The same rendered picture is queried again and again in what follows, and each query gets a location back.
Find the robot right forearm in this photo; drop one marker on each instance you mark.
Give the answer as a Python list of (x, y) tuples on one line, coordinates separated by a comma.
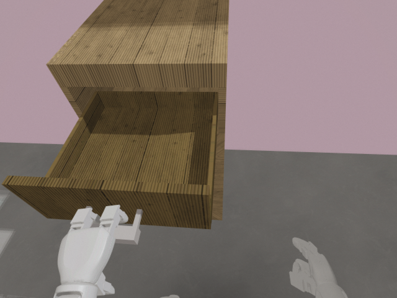
[(329, 290)]

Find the robot left forearm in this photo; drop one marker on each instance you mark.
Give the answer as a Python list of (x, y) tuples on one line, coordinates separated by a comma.
[(76, 290)]

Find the right robot hand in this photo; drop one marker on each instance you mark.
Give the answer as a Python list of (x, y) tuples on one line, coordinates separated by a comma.
[(307, 276)]

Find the drawer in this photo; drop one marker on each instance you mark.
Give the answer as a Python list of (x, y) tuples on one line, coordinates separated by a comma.
[(146, 150)]

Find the left robot hand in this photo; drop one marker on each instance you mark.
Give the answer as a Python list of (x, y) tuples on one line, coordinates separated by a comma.
[(84, 251)]

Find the cabinet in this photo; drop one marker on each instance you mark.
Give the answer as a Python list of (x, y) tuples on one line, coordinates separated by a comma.
[(150, 45)]

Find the handle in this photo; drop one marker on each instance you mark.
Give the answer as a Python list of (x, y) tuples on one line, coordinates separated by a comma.
[(126, 234)]

